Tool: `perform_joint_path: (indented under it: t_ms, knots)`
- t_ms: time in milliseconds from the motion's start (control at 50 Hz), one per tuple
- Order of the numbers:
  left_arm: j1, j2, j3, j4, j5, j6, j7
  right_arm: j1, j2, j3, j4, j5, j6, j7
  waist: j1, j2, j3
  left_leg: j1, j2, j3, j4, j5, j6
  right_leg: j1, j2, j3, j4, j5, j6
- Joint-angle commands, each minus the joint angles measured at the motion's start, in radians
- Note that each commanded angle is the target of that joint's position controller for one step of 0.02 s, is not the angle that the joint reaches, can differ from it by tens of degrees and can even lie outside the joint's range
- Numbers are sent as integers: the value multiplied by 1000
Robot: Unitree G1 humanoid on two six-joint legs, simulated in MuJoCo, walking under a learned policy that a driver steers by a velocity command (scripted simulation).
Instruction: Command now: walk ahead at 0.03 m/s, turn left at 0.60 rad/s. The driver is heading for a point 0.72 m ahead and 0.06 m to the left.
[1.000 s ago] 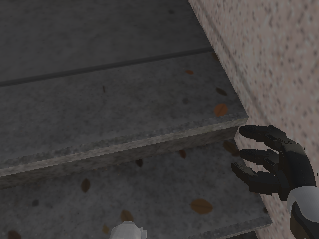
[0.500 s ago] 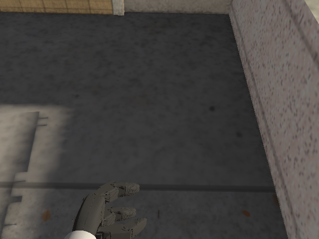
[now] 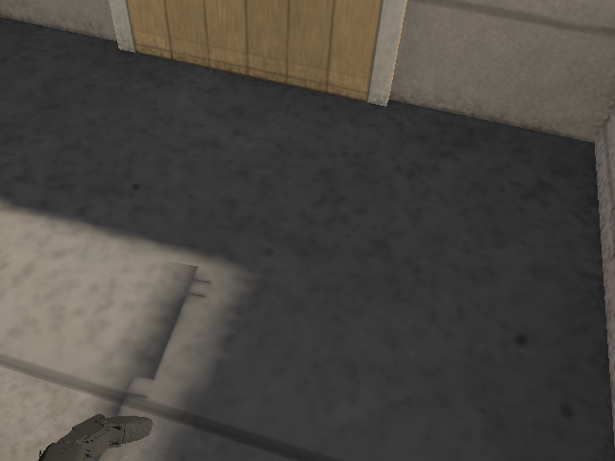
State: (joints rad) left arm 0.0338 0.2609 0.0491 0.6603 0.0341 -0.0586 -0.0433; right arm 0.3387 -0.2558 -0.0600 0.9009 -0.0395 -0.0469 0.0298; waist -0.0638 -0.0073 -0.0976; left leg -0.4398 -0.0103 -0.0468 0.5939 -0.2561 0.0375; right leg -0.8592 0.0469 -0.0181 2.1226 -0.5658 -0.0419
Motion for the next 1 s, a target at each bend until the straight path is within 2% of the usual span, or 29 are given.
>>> perform_joint_path:
  t_ms: [20, 40, 80, 120, 200, 240, 260, 280, 300, 340, 360, 380, 400, 420, 440, 460, 480, 520, 560, 620, 680, 720, 780, 840, 880, 940, 960, 980, 1000]
  knots:
    - [-84, -59, -57, -165, 9, 5, 19, -50, -17, 30, -31, -38, 6, -9, 91, 62, -16, 151, 225, -330, -229, 261, 210, -351, -27, 79, 104, 0, -68]
    - [-52, -52, -64, -144, 2, 18, 13, -38, -31, 36, -31, -53, -10, -21, 86, 89, -26, 112, 216, -331, -268, 125, 215, -344, -14, 49, 178, 19, -58]
    - [-12, -20, -74, -127, -14, 31, 18, 7, -85, 38, -61, -47, -50, -40, 53, 82, -27, 122, 202, -351, -276, 98, 220, -384, -13, 28, 192, 108, -4]
    - [-86, 2, -83, -161, -24, 41, 33, 106, -105, 49, -44, -66, -67, -47, 15, 65, -14, 174, 206, -380, -253, 99, 204, -469, -45, 54, 82, 138, 18]
    - [-124, -33, -97, -155, 6, 61, 74, 274, -95, 66, -28, -54, -92, -53, -23, 177, -19, 275, 260, -528, -233, 92, 179, -582, -75, 105, -10, 53, 62]
    - [-190, -33, -103, -171, 37, 63, 64, 186, -155, 45, -87, -17, -102, -35, 6, 103, -13, 170, 217, -479, -302, -19, 129, -400, -104, 11, -405, -105, 54]
    - [-179, -38, -99, -156, 30, 66, 56, 127, -175, 39, -115, -15, -103, -28, 38, 140, 5, 60, 224, -475, -354, -55, 107, -253, -109, 7, -480, -102, 42]
    - [-123, -50, -96, -130, 39, 74, 33, 29, -193, 31, -146, 11, -99, -16, 82, 162, -3, -105, 211, -425, -431, -63, 119, -16, -86, -94, -524, -122, 36]
    - [-45, -38, -94, -100, 30, 73, 18, -50, -221, 23, -169, 2, -94, -4, 118, 186, -9, -186, 239, -437, -479, -93, 133, 146, -79, -82, -549, -61, 32]
    - [-33, 20, -79, -83, 19, 37, -4, -89, -213, 9, -204, 17, -91, 7, 81, 177, -68, 8, 237, -412, -403, -66, 165, 163, -15, -74, -802, -178, 9]
    - [38, 40, -69, -57, 9, 7, 5, -77, -174, 16, -197, 0, -87, 2, 81, 176, -138, 76, 221, -364, -258, 147, 166, 246, -21, 46, -917, -139, -48]
    - [110, 123, -46, -55, 38, -23, 20, -110, -58, 35, -253, -2, -89, 10, 114, -90, -105, -213, 50, -247, 64, 172, 88, 436, -167, 514, -1273, -296, -240]
    - [328, 222, -18, -36, 55, -21, 30, -190, -32, 43, -263, -11, -79, 20, 253, -349, -88, -676, -117, -301, 505, -58, -12, 697, -309, 1188, -1658, -573, -405]
    - [440, 207, -33, 8, 59, -44, 13, -170, 31, 50, -232, 3, -81, 35, 240, -308, 16, -798, -155, -446, 895, 120, 8, 655, -313, 1294, -1735, -623, -327]
    - [343, 155, -46, 31, 46, -40, -27, -152, 8, 36, -197, 25, -83, 32, 148, -240, 124, -832, -136, -399, 1095, 200, 33, 503, -296, 1067, -1662, -533, -264]
    - [240, 109, -49, 34, 15, -35, -33, -107, -21, 32, -165, 18, -81, 28, 68, -143, 132, -779, -94, -302, 1164, 241, 43, 401, -274, 873, -1580, -355, -260]
    - [188, 49, -56, 69, -5, -30, -32, -120, -37, 40, -155, -17, -76, 26, 30, -30, 112, -744, -57, -219, 1210, 221, 63, 349, -277, 755, -1539, -245, -257]
    - [185, -67, -82, 155, 13, -17, -8, -172, -14, 56, -141, -26, -62, 25, 15, 59, 85, -706, -10, -186, 1188, 179, 73, 310, -270, 661, -1559, -241, -230]
    - [253, -92, -88, 245, 46, -23, 12, -252, -11, 65, -153, -20, -64, 9, 57, 0, 77, -808, -25, -211, 1211, 186, 103, 438, -244, 596, -1594, -107, -221]
    - [309, -63, -87, 307, 77, -32, 20, -376, -42, 58, -210, -15, -69, -1, 91, -8, 46, -770, -21, -138, 949, 194, 96, 556, -197, 374, -1665, 63, -183]
    - [323, -40, -91, 293, 50, -34, 5, -528, -33, 48, -262, -13, -65, 24, 137, -58, 74, -572, 21, 57, 643, 152, 59, 535, -224, 231, -1853, 247, -203]
    - [362, -32, -96, 299, 46, -55, 1, -519, 1, 54, -261, -41, -60, 46, 137, -52, 65, -478, 36, 57, 510, 248, 35, 622, -228, 186, -1848, 479, -199]
    - [484, -15, -85, 342, 53, -65, 6, -587, 40, 62, -286, -38, -33, 64, 172, -58, 84, -408, 11, 109, 235, 213, 41, 827, -235, 110, -1891, 581, -188]
    - [536, 1, -68, 379, 56, -65, -3, -622, 33, 47, -304, -13, -15, 67, 159, -81, 133, -355, 1, 115, 77, 175, 60, 992, -266, 72, -1905, 804, -170]
    - [569, 21, -51, 414, 54, -63, -13, -626, 29, 37, -309, -18, -11, 62, 140, -100, 138, -288, -15, 129, 7, 113, 70, 1078, -284, 48, -1867, 1048, -164]
    - [568, 68, -15, 427, 66, -53, -18, -470, -11, 19, -271, 9, -29, 34, 56, -102, 44, 93, -42, 133, -39, 214, 123, 980, -291, -9, -1662, 1445, -105]
    - [547, 37, -15, 395, 70, -62, -7, -284, -47, 3, -217, 7, -35, 16, 6, -50, -92, 434, -3, 72, 64, 309, 180, 777, -246, -15, -1470, 1365, -59]
    - [644, -16, -41, 363, 66, -71, 0, -80, -47, 11, -155, 18, -39, 11, -21, 117, -326, 961, 181, -245, 41, 249, 351, 373, -127, 13, -1192, 995, 43]
    - [483, 18, -24, 367, 56, -65, -27, 172, -51, -7, -59, -15, -16, -2, -135, 168, -282, 1021, 307, -538, -191, 281, 407, 193, 34, 36, -837, 134, 58]
